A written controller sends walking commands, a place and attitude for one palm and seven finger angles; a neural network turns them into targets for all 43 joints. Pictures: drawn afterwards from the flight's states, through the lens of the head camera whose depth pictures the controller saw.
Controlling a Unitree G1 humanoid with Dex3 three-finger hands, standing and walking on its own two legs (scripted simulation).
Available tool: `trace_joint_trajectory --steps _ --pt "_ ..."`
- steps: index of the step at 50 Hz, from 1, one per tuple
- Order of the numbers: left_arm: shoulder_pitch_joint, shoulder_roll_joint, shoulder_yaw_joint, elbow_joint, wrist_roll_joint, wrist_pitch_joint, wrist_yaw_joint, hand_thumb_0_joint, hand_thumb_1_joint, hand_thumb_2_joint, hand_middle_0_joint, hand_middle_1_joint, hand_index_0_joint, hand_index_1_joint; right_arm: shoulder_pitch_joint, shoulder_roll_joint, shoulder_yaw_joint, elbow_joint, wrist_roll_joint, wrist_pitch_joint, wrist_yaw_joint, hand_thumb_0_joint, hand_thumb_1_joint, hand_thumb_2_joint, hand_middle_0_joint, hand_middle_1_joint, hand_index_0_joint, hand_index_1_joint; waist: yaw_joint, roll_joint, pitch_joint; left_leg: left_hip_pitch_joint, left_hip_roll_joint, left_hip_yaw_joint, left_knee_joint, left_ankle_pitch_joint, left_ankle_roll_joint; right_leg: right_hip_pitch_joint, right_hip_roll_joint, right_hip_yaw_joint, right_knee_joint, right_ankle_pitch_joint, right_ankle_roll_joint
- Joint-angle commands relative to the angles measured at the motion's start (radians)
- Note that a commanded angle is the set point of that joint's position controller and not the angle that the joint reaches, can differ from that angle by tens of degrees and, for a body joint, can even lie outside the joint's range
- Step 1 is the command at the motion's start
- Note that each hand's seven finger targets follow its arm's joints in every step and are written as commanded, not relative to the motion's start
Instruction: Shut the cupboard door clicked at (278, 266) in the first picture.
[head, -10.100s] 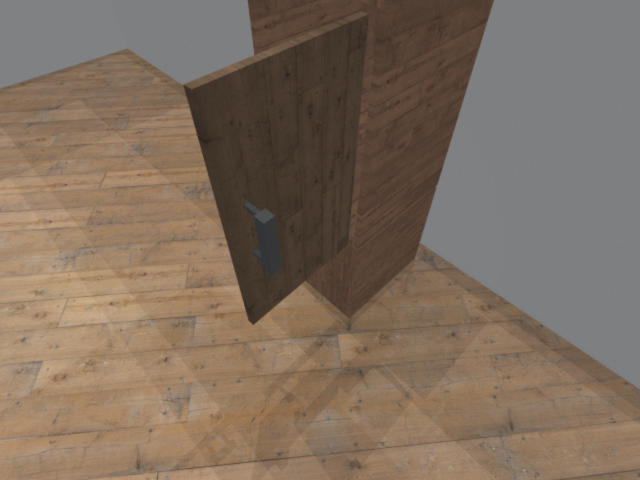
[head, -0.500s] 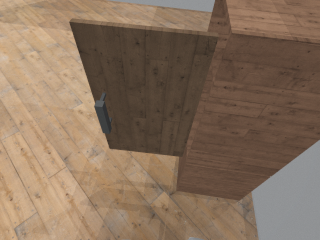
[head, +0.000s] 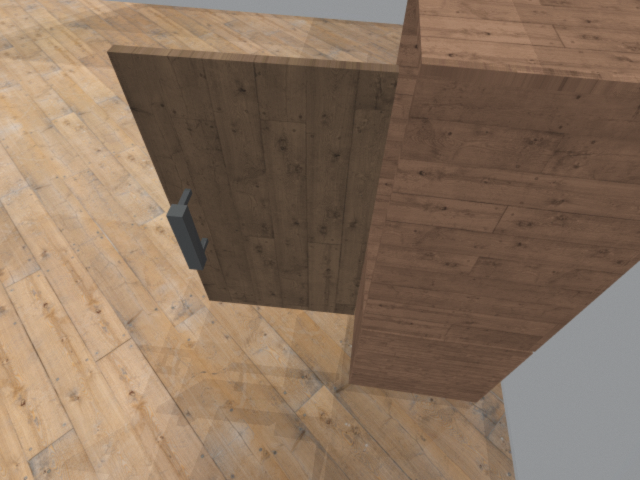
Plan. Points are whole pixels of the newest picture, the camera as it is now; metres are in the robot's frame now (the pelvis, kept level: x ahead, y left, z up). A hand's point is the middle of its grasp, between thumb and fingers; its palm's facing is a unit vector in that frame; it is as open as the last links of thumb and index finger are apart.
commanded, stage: come to a stop and stand still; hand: left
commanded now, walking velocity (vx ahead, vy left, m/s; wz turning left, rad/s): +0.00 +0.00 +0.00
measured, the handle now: (192, 229) +0.49 +0.26 -0.04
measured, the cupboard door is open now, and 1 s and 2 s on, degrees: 92 92 92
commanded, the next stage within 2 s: look again from close up in 0.62 s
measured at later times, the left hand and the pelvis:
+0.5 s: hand out of the picture +0.02 +0.25 -0.17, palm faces -0.02 -0.96 -0.26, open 7.4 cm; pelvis -0.02 +0.05 -0.01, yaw -2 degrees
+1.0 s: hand out of the picture -0.01 +0.22 -0.17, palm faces -0.05 -0.97 -0.23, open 7.4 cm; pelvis -0.03 +0.04 +0.00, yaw -3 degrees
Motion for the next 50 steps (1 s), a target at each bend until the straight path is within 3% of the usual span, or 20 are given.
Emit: trace_joint_trajectory --steps 1,2,3,4,6,7,8,10,12,15,18,21,25,32,41,50 --pt "0.075 0.151 0.014 -0.105 -0.007 -0.017 0.023 0.0 0.9 0.9 -0.2 -0.3 -0.2 -0.3 0.045 -0.148 -0.031 -0.141 -0.039 -0.059 -0.011 0.0 -0.9 -0.9 0.2 0.3 0.2 0.3 -0.004 0.251 -0.133 0.029 0.144 -0.093 -0.062 0.301 0.069 0.021 -0.063 0.059 0.034 0.018 -0.032" --pt "0.074 0.172 0.001 -0.099 -0.006 -0.008 0.023 0.0 0.9 0.9 -0.2 -0.3 -0.2 -0.3 -0.015 -0.117 -0.028 -0.16 -0.029 -0.047 -0.008 0.0 -0.9 -0.9 0.2 0.3 0.2 0.3 0.0 0.283 -0.142 0.006 0.113 -0.108 -0.041 0.249 0.086 0.026 -0.053 0.065 0.024 0.03 -0.035" --pt "0.085 0.161 -0.001 -0.101 -0.003 -0.009 0.023 0.0 0.9 0.9 -0.2 -0.3 -0.2 -0.3 -0.019 -0.106 -0.024 -0.182 -0.023 -0.044 -0.008 0.0 -0.9 -0.9 0.2 0.3 0.2 0.3 -0.003 0.219 -0.122 -0.049 0.106 -0.113 -0.028 0.159 0.084 0.028 -0.06 0.075 0.005 0.021 -0.034" --pt "0.081 0.158 -0.003 -0.1 0.001 -0.01 0.024 0.0 0.9 0.9 -0.2 -0.3 -0.2 -0.3 -0.018 -0.102 -0.022 -0.191 -0.022 -0.042 -0.006 0.0 -0.9 -0.9 0.2 0.3 0.2 0.3 -0.006 0.117 -0.081 -0.094 0.088 -0.105 -0.018 0.088 0.078 0.017 -0.074 0.1 -0.015 0.031 -0.037" --pt "0.072 0.162 -0.006 -0.114 0.005 -0.012 0.024 0.0 0.9 0.9 -0.2 -0.3 -0.2 -0.3 0.018 -0.097 -0.016 -0.202 -0.024 -0.042 -0.001 0.0 -0.9 -0.9 0.2 0.3 0.2 0.3 -0.022 -0.059 -0.046 -0.11 0.059 -0.08 0.013 0.019 0.072 -0.021 -0.109 0.159 -0.045 0.033 -0.047" --pt "0.064 0.166 -0.007 -0.121 0.004 -0.012 0.025 0.0 0.9 0.9 -0.2 -0.3 -0.2 -0.3 0.03 -0.096 -0.017 -0.2 -0.021 -0.042 0.001 0.0 -0.9 -0.9 0.2 0.3 0.2 0.3 -0.031 -0.083 -0.027 -0.108 0.051 -0.076 0.016 0.003 0.07 -0.053 -0.114 0.169 -0.057 0.008 -0.045" --pt "0.062 0.165 -0.007 -0.126 0.004 -0.012 0.024 0.0 0.9 0.9 -0.2 -0.3 -0.2 -0.3 0.038 -0.097 -0.016 -0.197 -0.02 -0.046 0.001 0.0 -0.9 -0.9 0.2 0.3 0.2 0.3 -0.034 -0.069 -0.031 -0.097 0.054 -0.081 0.01 0.036 0.073 -0.062 -0.108 0.16 -0.047 0.033 -0.041" --pt "0.077 0.155 -0.014 -0.132 0.005 -0.01 0.024 0.0 0.9 0.9 -0.2 -0.3 -0.2 -0.3 0.038 -0.114 -0.011 -0.189 -0.022 -0.054 0.001 0.0 -0.9 -0.9 0.2 0.3 0.2 0.3 -0.024 0.049 -0.047 -0.068 0.097 -0.109 -0.036 0.167 0.09 -0.043 -0.063 0.103 0.019 0.102 -0.025" --pt "0.108 0.142 -0.015 -0.121 0.0 -0.009 0.026 0.0 0.9 0.9 -0.2 -0.3 -0.2 -0.3 0.023 -0.126 -0.013 -0.185 -0.018 -0.059 -0.003 0.0 -0.9 -0.9 0.2 0.3 0.2 0.3 -0.011 0.086 -0.065 -0.051 0.126 -0.131 -0.055 0.3 0.098 -0.014 -0.04 0.049 0.05 0.116 -0.003" --pt "0.123 0.138 -0.02 -0.113 0.001 -0.007 0.025 0.0 0.9 0.9 -0.2 -0.3 -0.2 -0.3 0.014 -0.133 -0.008 -0.173 -0.018 -0.058 -0.004 0.0 -0.9 -0.9 0.2 0.3 0.2 0.3 -0.004 0.062 -0.051 -0.048 0.123 -0.123 -0.06 0.32 0.1 0.002 -0.039 0.054 0.037 0.126 0.0" --pt "0.124 0.143 -0.019 -0.109 0.0 -0.006 0.023 0.0 0.9 0.9 -0.2 -0.3 -0.2 -0.3 -0.003 -0.131 -0.006 -0.163 -0.017 -0.054 -0.001 0.0 -0.9 -0.9 0.2 0.3 0.2 0.3 -0.008 0.029 -0.011 -0.069 0.107 -0.114 -0.081 0.184 0.092 -0.017 -0.053 0.071 0.004 0.104 0.001" --pt "0.12 0.144 -0.02 -0.107 0.001 -0.005 0.021 0.0 0.9 0.9 -0.2 -0.3 -0.2 -0.3 -0.004 -0.132 -0.003 -0.146 -0.017 -0.054 0.001 0.0 -0.9 -0.9 0.2 0.3 0.2 0.3 -0.01 0.058 -0.008 -0.067 0.109 -0.117 -0.116 0.132 0.092 -0.016 -0.052 0.069 -0.001 0.09 0.001" --pt "0.127 0.147 -0.022 -0.097 0.001 -0.009 0.02 0.0 0.9 0.9 -0.2 -0.3 -0.2 -0.3 -0.001 -0.129 0.001 -0.125 -0.014 -0.056 0.003 0.0 -0.9 -0.9 0.2 0.3 0.2 0.3 -0.01 0.026 -0.028 -0.052 0.104 -0.109 -0.124 0.117 0.091 0.005 -0.062 0.08 -0.024 0.111 0.001" --pt "0.131 0.139 -0.025 -0.069 0.0 -0.011 0.018 0.0 0.9 0.9 -0.2 -0.3 -0.2 -0.3 0.01 -0.126 0.005 -0.084 -0.012 -0.057 0.004 0.0 -0.9 -0.9 0.2 0.3 0.2 0.3 -0.013 0.041 -0.005 -0.058 0.099 -0.102 -0.157 0.03 0.083 -0.002 -0.069 0.09 -0.054 0.089 0.003" --pt "0.14 0.127 -0.029 -0.03 -0.002 -0.018 0.02 0.0 0.9 0.9 -0.2 -0.3 -0.2 -0.3 0.043 -0.111 0.011 -0.032 -0.006 -0.062 0.001 0.0 -0.9 -0.9 0.2 0.3 0.2 0.3 -0.014 0.022 -0.017 -0.03 0.101 -0.084 -0.155 0.09 0.079 0.017 -0.079 0.1 -0.071 0.136 0.002" --pt "0.14 0.127 -0.031 -0.008 -0.003 -0.023 0.02 0.0 0.9 0.9 -0.2 -0.3 -0.2 -0.3 0.053 -0.092 0.015 0.006 -0.004 -0.056 0.004 0.0 -0.9 -0.9 0.2 0.3 0.2 0.3 -0.017 -0.011 0.014 -0.036 0.091 -0.072 -0.155 0.017 0.072 -0.011 -0.087 0.129 -0.118 0.074 -0.006"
